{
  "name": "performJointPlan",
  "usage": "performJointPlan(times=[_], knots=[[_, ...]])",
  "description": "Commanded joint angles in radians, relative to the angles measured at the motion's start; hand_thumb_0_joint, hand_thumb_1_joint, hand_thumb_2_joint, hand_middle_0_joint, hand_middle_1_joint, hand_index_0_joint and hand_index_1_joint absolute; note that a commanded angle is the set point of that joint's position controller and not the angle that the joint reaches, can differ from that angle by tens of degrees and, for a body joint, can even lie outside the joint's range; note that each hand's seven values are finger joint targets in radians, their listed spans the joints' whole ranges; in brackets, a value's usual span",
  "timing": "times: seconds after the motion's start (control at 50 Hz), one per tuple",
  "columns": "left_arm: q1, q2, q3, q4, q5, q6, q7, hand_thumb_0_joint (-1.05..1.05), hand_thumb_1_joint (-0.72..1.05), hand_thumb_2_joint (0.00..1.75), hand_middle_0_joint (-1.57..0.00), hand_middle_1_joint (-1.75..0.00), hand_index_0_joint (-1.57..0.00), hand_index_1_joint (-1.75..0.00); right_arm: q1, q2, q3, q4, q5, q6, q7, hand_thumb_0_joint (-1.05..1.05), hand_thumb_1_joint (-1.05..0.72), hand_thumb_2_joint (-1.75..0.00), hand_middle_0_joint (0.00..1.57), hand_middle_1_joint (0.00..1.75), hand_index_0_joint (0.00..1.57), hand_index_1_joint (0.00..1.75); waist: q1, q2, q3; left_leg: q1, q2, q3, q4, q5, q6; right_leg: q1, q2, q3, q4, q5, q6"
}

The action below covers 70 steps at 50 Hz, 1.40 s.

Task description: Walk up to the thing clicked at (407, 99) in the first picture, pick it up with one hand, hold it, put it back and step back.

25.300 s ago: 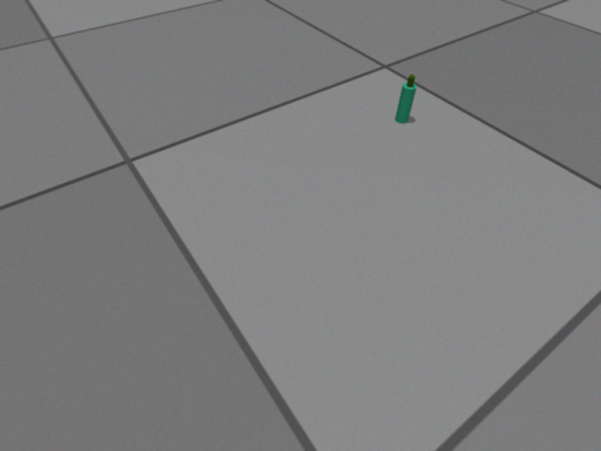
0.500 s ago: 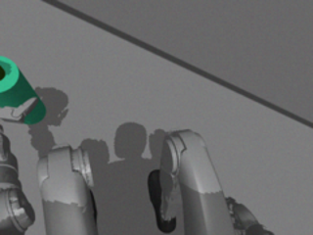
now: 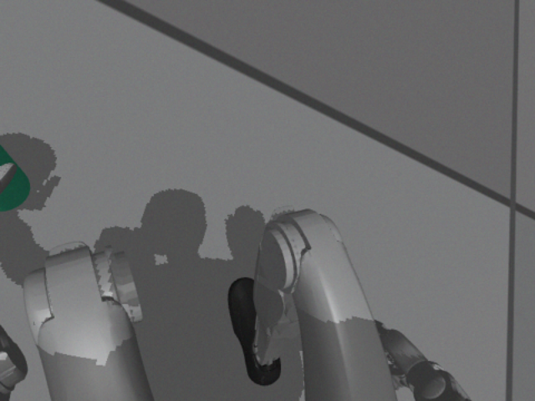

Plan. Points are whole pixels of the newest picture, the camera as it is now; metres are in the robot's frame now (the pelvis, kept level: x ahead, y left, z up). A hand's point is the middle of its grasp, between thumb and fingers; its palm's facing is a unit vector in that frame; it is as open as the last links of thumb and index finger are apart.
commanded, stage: lower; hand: left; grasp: from the side
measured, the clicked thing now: out of the picture +0.44 +0.30 -0.14
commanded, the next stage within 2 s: loosen in 0.46 s
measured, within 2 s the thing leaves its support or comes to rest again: rests again in 1.16 s
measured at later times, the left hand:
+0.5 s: hand out of the picture +0.44 +0.30 -0.16, palm faces +0.33 -0.94 -0.02, open 10.4 cm
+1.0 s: hand out of the picture +0.46 +0.30 -0.14, palm faces +0.34 -0.94 +0.00, open 13.4 cm
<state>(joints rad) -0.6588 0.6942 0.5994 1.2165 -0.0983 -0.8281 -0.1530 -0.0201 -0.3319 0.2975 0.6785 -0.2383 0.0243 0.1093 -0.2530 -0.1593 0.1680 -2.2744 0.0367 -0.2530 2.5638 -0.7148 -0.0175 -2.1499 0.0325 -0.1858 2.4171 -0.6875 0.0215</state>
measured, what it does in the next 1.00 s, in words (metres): stands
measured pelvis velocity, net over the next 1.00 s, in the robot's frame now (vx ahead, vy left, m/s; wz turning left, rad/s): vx -0.01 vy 0.01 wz -0.05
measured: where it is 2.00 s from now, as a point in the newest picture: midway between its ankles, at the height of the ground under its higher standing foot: (195, 373)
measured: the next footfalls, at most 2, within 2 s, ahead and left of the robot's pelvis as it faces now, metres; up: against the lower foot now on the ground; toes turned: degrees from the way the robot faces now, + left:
none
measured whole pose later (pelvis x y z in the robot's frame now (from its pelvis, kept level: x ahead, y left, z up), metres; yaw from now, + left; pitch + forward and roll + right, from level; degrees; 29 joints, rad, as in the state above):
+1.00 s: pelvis -0.01 +0.01 -0.01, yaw -3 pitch +17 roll -15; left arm -0.74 0.84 0.58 1.38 -0.11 -0.96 -0.13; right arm -0.10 -0.37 0.42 0.60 -0.30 0.04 0.12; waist -0.27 -0.21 0.25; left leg -2.25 0.04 -0.32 2.62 -0.71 0.00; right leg -2.10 0.06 -0.23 2.41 -0.65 0.05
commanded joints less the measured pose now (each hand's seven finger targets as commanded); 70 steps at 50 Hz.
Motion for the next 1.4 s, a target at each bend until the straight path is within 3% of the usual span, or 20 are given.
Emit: performJointPlan(times=[0.0,0.1,0.22,0.26,0.28,0.38,0.46,0.56,0.68,0.72,0.78,0.84,0.9,0.94,1.12,1.18,1.2,1.3,1.36,1.38], knots=[[-0.353,0.342,0.033,-0.306,-0.026,-0.163,0.007,0.0,0.06,1.21,-1.29,-1.38,-1.3,-1.39,0.117,-0.314,-0.081,-0.012,-0.019,0.003,-0.02,0.0,-0.94,-0.91,0.2,0.3,0.2,0.3,-0.028,0.588,-0.752,0.555,0.029,0.077,-0.277,0.283,-0.005,0.342,0.035,-0.033,-0.196,0.295,-0.049],[-0.358,0.298,-0.002,-0.238,-0.035,-0.166,0.008,0.0,0.09,1.2,-1.31,-1.39,-1.32,-1.39,0.103,-0.329,-0.066,-0.02,-0.024,0.003,-0.017,0.0,-0.93,-0.91,0.2,0.3,0.2,0.3,-0.065,0.55,-0.699,0.527,0.029,0.059,-0.271,0.233,-0.003,0.321,0.037,-0.054,-0.2,0.267,-0.045],[-0.345,0.32,-0.004,-0.186,-0.026,-0.178,0.016,0.0,0.09,1.21,-1.3,-1.39,-1.32,-1.39,0.073,-0.342,-0.044,-0.037,-0.035,0.004,-0.014,0.0,-0.92,-0.91,0.2,0.3,0.2,0.3,-0.065,0.54,-0.665,0.534,0.033,0.042,-0.27,0.231,-0.007,0.314,0.041,-0.075,-0.188,0.262,-0.043],[-0.351,0.362,0.017,-0.195,-0.021,-0.19,0.023,0.0,0.09,1.21,-1.31,-1.39,-1.32,-1.39,0.07,-0.34,-0.034,-0.038,-0.042,0.005,-0.014,0.0,-0.92,-0.91,0.2,0.3,0.2,0.3,-0.059,0.529,-0.67,0.5,0.031,0.052,-0.255,0.219,-0.003,0.355,0.045,-0.066,-0.195,0.267,-0.04],[-0.342,0.344,0.009,-0.182,-0.023,-0.19,0.023,0.0,0.08,1.21,-1.3,-1.39,-1.31,-1.39,0.065,-0.34,-0.031,-0.042,-0.044,0.005,-0.014,0.0,-0.92,-0.91,0.2,0.3,0.2,0.3,-0.063,0.524,-0.664,0.507,0.033,0.05,-0.251,0.227,-0.002,0.349,0.045,-0.068,-0.194,0.273,-0.038],[-0.318,0.395,0.048,-0.194,-0.025,-0.199,0.035,0.0,0.1,1.21,-1.28,-1.38,-1.29,-1.38,0.05,-0.355,-0.018,-0.057,-0.051,0.011,-0.014,0.0,-0.92,-0.91,0.2,0.3,0.2,0.3,-0.048,0.566,-0.672,0.548,0.038,0.038,-0.263,0.243,-0.009,0.345,0.049,-0.079,-0.185,0.276,-0.042],[-0.347,0.37,0.024,-0.15,-0.026,-0.203,0.041,0.0,0.09,1.23,-1.31,-1.4,-1.32,-1.4,0.034,-0.363,-0.007,-0.063,-0.055,0.01,-0.013,0.0,-0.92,-0.91,0.2,0.3,0.2,0.3,-0.089,0.545,-0.62,0.509,0.041,0.03,-0.255,0.199,-0.007,0.336,0.051,-0.089,-0.187,0.261,-0.038],[-0.351,0.397,0.036,-0.095,-0.02,-0.217,0.05,0.0,0.1,1.17,-1.36,-1.38,-1.38,-1.38,0.02,-0.366,0.009,-0.072,-0.062,0.012,-0.013,0.0,-0.92,-0.9,0.2,0.3,0.2,0.3,-0.095,0.501,-0.583,0.459,0.039,0.024,-0.247,0.166,0.0,0.349,0.055,-0.098,-0.192,0.245,-0.033],[-0.356,0.383,0.036,-0.088,-0.034,-0.233,0.044,0.0,-0.17,0.69,-1.02,-0.95,-1.05,-0.93,0.008,-0.373,0.012,-0.078,-0.067,0.01,-0.012,0.0,-0.93,-0.9,0.2,0.3,0.2,0.3,-0.094,0.493,-0.575,0.469,0.042,0.019,-0.25,0.146,-0.003,0.341,0.057,-0.109,-0.19,0.232,-0.032],[-0.37,0.411,0.037,-0.102,-0.025,-0.238,0.045,0.0,-0.27,0.57,-0.96,-0.86,-0.98,-0.84,0.006,-0.371,0.016,-0.078,-0.07,0.008,-0.012,0.0,-0.93,-0.9,0.2,0.3,0.2,0.3,-0.09,0.511,-0.579,0.47,0.042,0.02,-0.252,0.153,-0.004,0.348,0.06,-0.108,-0.188,0.239,-0.033],[-0.367,0.377,0.001,-0.073,-0.018,-0.232,0.038,0.0,-0.42,0.44,-0.73,-0.65,-0.75,-0.64,-0.006,-0.37,0.016,-0.08,-0.07,0.007,-0.013,0.0,-0.93,-0.9,0.2,0.3,0.2,0.3,-0.104,0.5,-0.544,0.448,0.042,0.021,-0.249,0.122,0.0,0.323,0.06,-0.107,-0.193,0.221,-0.032],[-0.34,0.385,0.007,-0.025,-0.011,-0.224,0.035,0.0,-0.52,0.27,-0.6,-0.47,-0.61,-0.46,-0.004,-0.375,0.015,-0.079,-0.067,0.011,-0.011,0.0,-0.93,-0.9,0.2,0.3,0.2,0.3,-0.094,0.512,-0.52,0.445,0.043,0.017,-0.266,0.116,-0.004,0.309,0.059,-0.116,-0.186,0.211,-0.035],[-0.277,0.327,-0.021,0.036,-0.016,-0.202,0.021,0.0,-0.56,0.22,-0.53,-0.4,-0.53,-0.39,0.001,-0.377,0.014,-0.086,-0.065,0.017,-0.01,0.0,-0.92,-0.9,0.2,0.3,0.2,0.3,-0.091,0.48,-0.527,0.451,0.043,0.018,-0.26,0.143,-0.006,0.31,0.062,-0.124,-0.185,0.23,-0.035],[-0.23,0.309,-0.015,0.051,-0.027,-0.187,0.018,0.0,-0.58,0.2,-0.49,-0.37,-0.49,-0.36,0.011,-0.375,0.017,-0.094,-0.064,0.023,-0.01,0.0,-0.92,-0.9,0.2,0.3,0.2,0.3,-0.074,0.45,-0.538,0.45,0.04,0.018,-0.26,0.171,-0.004,0.335,0.063,-0.127,-0.191,0.252,-0.033],[-0.308,0.346,0.004,-0.034,-0.038,-0.195,0.023,0.0,-0.6,0.01,-0.22,-0.09,-0.22,-0.09,-0.007,-0.367,0.011,-0.107,-0.056,0.024,-0.008,0.0,-0.91,-0.9,0.2,0.3,0.2,0.3,-0.078,0.431,-0.529,0.407,0.043,0.02,-0.252,0.124,0.007,0.332,0.068,-0.119,-0.195,0.22,-0.032],[-0.321,0.321,-0.026,-0.016,-0.029,-0.199,0.023,0.0,-0.61,0.01,-0.1,-0.04,-0.1,-0.03,-0.007,-0.366,0.012,-0.1,-0.059,0.024,-0.008,0.0,-0.89,-0.9,0.2,0.3,0.2,0.3,-0.094,0.449,-0.525,0.422,0.046,0.016,-0.251,0.12,0.004,0.315,0.068,-0.121,-0.192,0.218,-0.034],[-0.34,0.337,-0.016,-0.029,-0.027,-0.203,0.026,0.0,-0.61,0.01,-0.08,-0.03,-0.09,-0.02,-0.002,-0.368,0.013,-0.099,-0.061,0.025,-0.008,0.0,-0.89,-0.9,0.2,0.3,0.2,0.3,-0.094,0.459,-0.527,0.43,0.047,0.012,-0.257,0.117,0.002,0.314,0.067,-0.123,-0.192,0.216,-0.035],[-0.35,0.466,0.048,-0.146,-0.018,-0.205,0.009,0.0,-0.61,0.0,-0.06,-0.01,-0.07,0.0,0.004,-0.369,0.0,-0.099,-0.057,0.035,-0.017,0.0,-0.9,-0.9,0.2,0.3,0.2,0.3,-0.037,0.55,-0.603,0.475,0.045,0.031,-0.272,0.127,-0.004,0.332,0.063,-0.106,-0.187,0.211,-0.04],[-0.289,0.484,0.081,-0.228,-0.019,-0.172,-0.008,0.0,-0.6,0.0,-0.06,-0.01,-0.07,0.0,0.028,-0.37,-0.022,-0.102,-0.049,0.04,-0.022,0.0,-0.9,-0.9,0.2,0.3,0.2,0.3,0.004,0.622,-0.688,0.557,0.048,0.034,-0.305,0.21,-0.018,0.344,0.057,-0.098,-0.17,0.26,-0.048],[-0.249,0.462,0.086,-0.246,-0.024,-0.15,-0.015,0.0,-0.61,0.01,-0.06,-0.01,-0.06,-0.01,0.034,-0.368,-0.036,-0.109,-0.044,0.042,-0.023,0.0,-0.9,-0.9,0.2,0.3,0.2,0.3,0.018,0.631,-0.723,0.594,0.048,0.037,-0.308,0.253,-0.021,0.341,0.056,-0.094,-0.168,0.284,-0.049]])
